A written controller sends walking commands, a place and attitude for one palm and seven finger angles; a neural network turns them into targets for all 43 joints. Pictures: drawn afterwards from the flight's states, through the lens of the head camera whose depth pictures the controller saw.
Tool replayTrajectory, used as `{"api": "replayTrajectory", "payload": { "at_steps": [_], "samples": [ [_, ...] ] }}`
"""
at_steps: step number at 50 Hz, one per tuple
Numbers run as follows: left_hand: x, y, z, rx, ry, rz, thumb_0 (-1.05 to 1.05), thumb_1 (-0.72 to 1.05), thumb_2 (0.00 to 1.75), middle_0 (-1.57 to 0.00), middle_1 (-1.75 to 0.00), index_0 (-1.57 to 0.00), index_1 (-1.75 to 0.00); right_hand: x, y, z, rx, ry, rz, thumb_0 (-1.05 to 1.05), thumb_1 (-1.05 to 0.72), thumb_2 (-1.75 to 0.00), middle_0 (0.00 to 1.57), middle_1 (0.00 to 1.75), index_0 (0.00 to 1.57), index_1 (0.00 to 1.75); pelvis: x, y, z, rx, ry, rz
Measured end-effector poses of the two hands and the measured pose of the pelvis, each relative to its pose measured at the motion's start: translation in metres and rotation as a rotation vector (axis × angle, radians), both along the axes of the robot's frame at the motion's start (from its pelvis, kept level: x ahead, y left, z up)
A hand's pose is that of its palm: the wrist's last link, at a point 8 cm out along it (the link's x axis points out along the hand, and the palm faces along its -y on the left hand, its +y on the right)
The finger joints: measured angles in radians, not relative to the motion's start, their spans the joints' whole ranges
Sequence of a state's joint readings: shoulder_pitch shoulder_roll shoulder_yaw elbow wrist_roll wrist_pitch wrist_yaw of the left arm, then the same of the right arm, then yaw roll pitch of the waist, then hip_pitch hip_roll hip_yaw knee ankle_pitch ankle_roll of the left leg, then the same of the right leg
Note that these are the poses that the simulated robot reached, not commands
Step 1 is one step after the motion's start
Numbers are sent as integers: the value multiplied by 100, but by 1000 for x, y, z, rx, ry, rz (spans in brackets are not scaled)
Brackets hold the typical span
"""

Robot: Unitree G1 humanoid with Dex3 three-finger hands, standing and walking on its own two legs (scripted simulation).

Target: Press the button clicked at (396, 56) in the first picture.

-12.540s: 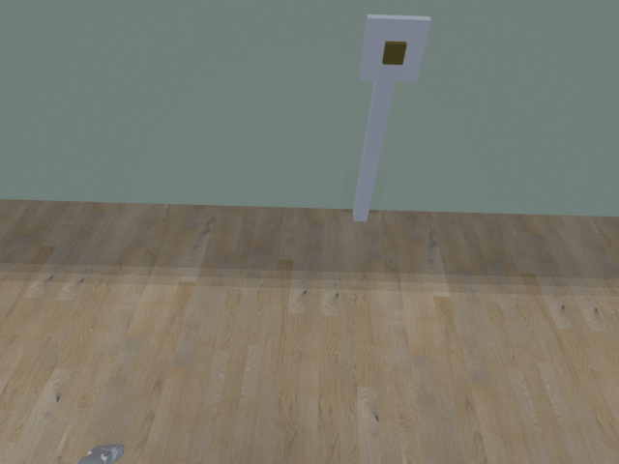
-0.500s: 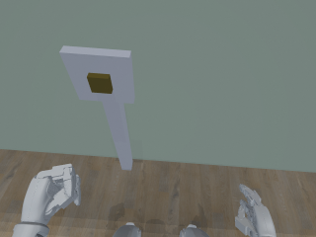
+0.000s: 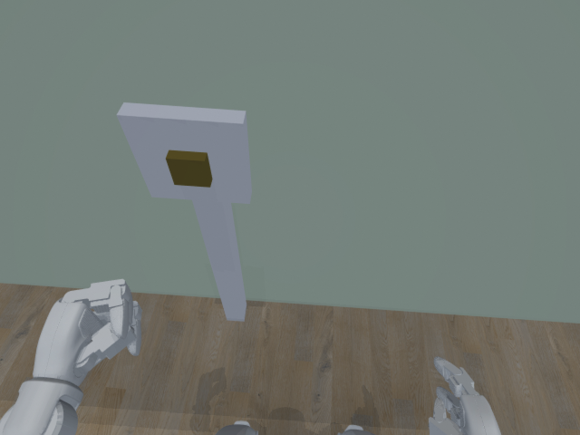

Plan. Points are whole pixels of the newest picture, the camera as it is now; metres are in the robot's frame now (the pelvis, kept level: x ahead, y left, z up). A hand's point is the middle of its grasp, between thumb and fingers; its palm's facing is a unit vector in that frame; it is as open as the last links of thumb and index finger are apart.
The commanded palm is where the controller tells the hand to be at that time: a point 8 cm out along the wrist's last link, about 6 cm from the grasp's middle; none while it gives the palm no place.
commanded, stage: raise the hand and make a fist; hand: left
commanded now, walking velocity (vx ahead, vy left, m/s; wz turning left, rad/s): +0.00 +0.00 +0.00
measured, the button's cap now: (190, 167) +0.49 +0.20 +0.06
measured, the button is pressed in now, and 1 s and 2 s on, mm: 0 0 0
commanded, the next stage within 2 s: aim a knuckle at the button in 0.30 s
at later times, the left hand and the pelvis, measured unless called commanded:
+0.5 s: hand (139, 337) +0.22 +0.20 +0.05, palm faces +0.01 -1.00 -0.04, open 3.1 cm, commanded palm +0.21 +0.25 +0.06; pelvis +0.00 -0.01 +0.00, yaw +0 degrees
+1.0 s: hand (175, 277) +0.31 +0.18 +0.05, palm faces +0.00 -1.00 -0.04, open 3.1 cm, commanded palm +0.29 +0.23 +0.05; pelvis -0.01 -0.02 +0.00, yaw +0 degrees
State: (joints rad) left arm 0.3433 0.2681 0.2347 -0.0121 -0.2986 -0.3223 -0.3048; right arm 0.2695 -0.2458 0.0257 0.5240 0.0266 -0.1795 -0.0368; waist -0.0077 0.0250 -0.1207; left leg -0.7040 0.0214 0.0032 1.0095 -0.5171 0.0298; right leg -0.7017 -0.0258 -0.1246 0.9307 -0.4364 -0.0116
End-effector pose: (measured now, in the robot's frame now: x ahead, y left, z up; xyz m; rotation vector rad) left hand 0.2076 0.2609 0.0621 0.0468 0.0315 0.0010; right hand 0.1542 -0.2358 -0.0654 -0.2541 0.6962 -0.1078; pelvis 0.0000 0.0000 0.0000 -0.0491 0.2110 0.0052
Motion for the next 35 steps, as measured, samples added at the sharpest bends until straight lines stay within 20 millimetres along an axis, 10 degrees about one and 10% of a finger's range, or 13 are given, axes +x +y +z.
{"api": "replayTrajectory", "payload": {
  "at_steps": [24, 35],
  "samples": [
    [-6, -11, -6, -8, 5, 11, 2, 90, 90, -130, -150, -130, -150, 4, -4, -2, 14, -12, 18, 1, -91, -89, 20, 30, 21, 30, -4, -9, -1, 7, 0, 4],
    [35, -26, -10, -17, -19, -27, 2, 90, 90, -130, -150, -130, -150, -3, -11, -11, 5, 19, 12, 1, -91, -89, 20, 30, 21, 30, -7, -13, -4, 13, 14, 3]
  ]
}}
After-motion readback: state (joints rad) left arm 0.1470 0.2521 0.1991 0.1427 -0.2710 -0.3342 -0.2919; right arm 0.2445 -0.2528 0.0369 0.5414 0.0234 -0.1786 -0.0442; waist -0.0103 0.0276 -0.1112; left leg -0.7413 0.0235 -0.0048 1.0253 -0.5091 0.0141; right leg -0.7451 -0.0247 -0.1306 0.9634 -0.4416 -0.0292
